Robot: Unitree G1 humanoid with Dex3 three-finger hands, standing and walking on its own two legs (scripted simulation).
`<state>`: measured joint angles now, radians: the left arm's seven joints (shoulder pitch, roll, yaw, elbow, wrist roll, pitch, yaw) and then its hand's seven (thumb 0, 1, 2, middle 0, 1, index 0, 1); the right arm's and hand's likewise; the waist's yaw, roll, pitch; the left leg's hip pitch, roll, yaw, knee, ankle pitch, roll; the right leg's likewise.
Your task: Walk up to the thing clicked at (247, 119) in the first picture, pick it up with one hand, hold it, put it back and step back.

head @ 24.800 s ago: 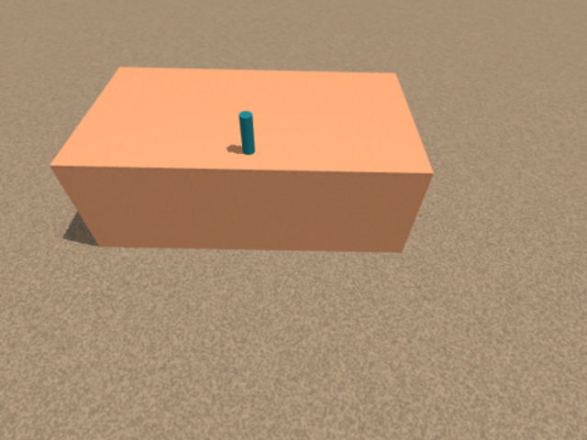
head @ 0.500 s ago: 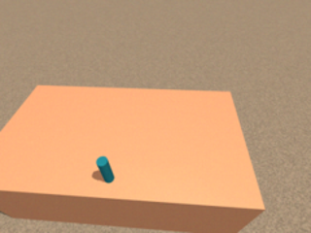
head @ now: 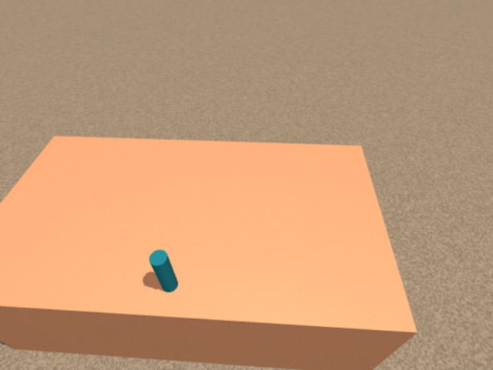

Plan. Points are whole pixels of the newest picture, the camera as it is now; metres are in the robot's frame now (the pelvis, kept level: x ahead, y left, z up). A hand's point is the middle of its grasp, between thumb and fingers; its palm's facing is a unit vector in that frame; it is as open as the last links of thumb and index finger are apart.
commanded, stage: stand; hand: left
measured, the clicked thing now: (164, 272) +0.43 +0.23 -0.26
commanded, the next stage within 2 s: step back in 1.88 s
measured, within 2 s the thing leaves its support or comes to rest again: neither
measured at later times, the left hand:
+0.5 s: hand out of the picture +0.08 +0.25 -0.15, palm faces -0.02 -0.94 -0.35, open 7.4 cm
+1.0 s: hand out of the picture +0.09 +0.25 -0.15, palm faces -0.02 -0.94 -0.35, open 7.4 cm
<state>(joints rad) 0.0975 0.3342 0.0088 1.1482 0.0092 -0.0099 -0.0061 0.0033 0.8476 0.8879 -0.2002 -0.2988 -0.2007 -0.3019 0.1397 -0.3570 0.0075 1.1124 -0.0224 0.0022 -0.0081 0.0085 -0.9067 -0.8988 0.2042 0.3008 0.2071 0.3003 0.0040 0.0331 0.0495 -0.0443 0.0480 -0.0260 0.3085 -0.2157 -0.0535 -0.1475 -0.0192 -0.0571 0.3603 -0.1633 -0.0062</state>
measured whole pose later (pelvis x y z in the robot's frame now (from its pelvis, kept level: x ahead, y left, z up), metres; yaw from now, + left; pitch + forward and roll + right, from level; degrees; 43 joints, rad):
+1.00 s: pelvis +0.01 +0.00 +0.00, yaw -1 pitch -2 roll +0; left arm 0.10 0.34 0.01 1.13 0.01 -0.01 -0.01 0.01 0.91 0.90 -0.20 -0.30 -0.20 -0.30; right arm 0.13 -0.35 0.00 1.11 -0.02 0.00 0.00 0.01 -0.91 -0.90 0.20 0.30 0.21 0.30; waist 0.00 0.02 0.05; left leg -0.04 0.05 -0.01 0.30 -0.22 -0.05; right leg -0.15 -0.02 -0.04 0.36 -0.17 0.00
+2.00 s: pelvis -0.01 +0.01 -0.01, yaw -1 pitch -1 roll +0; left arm 0.07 0.35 0.05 1.06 -0.01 0.01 -0.01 0.00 0.91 0.90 -0.20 -0.30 -0.20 -0.30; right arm 0.10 -0.38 -0.02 1.05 0.00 0.02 0.00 0.01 -0.91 -0.90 0.20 0.30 0.21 0.30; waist 0.00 0.02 0.12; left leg -0.18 0.05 -0.01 0.51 -0.26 -0.01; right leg -0.24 -0.02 -0.04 0.44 -0.18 -0.01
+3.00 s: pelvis -0.22 +0.07 -0.03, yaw -1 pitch -3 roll +0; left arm 0.09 0.39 0.07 0.79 0.02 0.07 0.01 0.00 0.91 0.90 -0.20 -0.30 -0.20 -0.30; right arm 0.16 -0.38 -0.04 0.87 -0.03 0.02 0.00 0.01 -0.91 -0.90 0.20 0.30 0.21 0.30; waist 0.01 -0.03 0.19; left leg -0.27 -0.04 -0.03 0.66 -0.34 0.03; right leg -0.44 0.04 0.10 0.88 -0.47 -0.01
